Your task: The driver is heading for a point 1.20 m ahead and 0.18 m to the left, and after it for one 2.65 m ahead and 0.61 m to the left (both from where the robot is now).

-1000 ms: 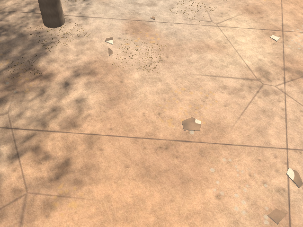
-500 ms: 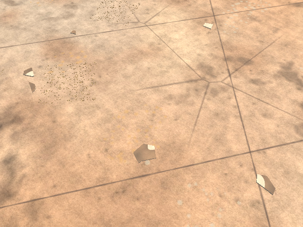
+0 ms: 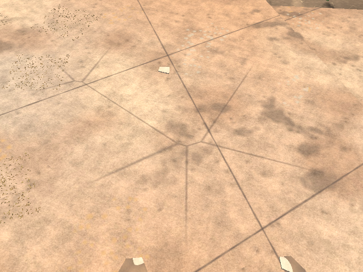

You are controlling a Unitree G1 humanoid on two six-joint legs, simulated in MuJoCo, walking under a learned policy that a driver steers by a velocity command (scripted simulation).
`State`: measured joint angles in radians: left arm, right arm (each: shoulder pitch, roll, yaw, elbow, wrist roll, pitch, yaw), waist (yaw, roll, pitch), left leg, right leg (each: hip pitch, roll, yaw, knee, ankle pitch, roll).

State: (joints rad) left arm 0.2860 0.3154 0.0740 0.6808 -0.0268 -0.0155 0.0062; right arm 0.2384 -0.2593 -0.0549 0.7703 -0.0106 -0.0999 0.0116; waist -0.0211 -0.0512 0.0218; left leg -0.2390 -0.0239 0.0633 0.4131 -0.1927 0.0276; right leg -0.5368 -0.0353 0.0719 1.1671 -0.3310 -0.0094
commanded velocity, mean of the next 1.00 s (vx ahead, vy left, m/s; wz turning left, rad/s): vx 0.50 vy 0.00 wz -0.08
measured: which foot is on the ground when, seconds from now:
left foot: down 0.00-0.34, up 0.36-0.82, down 0.84-1.00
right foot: up 0.00-0.30, down 0.32-0.84, up 0.86-1.00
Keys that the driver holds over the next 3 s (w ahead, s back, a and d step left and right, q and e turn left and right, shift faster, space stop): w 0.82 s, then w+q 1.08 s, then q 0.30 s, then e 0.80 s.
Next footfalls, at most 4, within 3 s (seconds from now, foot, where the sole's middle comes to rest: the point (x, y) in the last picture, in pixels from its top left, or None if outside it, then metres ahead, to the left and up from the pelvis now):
0.32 right None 0.33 -0.16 -0.78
0.84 left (166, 230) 0.65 0.05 -0.78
1.34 right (217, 174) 0.91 -0.17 -0.78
1.84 left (141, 141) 1.09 0.17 -0.78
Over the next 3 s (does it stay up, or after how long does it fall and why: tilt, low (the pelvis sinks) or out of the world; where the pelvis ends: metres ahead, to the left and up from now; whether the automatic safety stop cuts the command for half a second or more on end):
stays up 1.19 0.16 0.00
